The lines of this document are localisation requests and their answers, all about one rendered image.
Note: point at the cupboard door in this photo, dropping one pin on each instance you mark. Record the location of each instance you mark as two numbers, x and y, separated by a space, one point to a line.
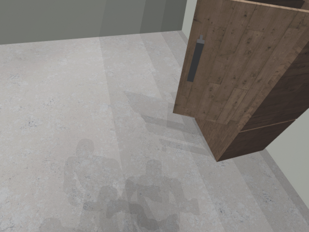
245 43

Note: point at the handle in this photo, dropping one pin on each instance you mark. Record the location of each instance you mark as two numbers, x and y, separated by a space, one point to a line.
196 58

